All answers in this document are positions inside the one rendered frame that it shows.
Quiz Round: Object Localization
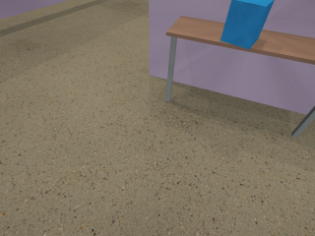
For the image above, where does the carton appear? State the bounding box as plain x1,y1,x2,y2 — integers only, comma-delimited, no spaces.
220,0,275,49

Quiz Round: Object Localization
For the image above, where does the table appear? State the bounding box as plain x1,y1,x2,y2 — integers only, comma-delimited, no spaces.
165,16,315,138

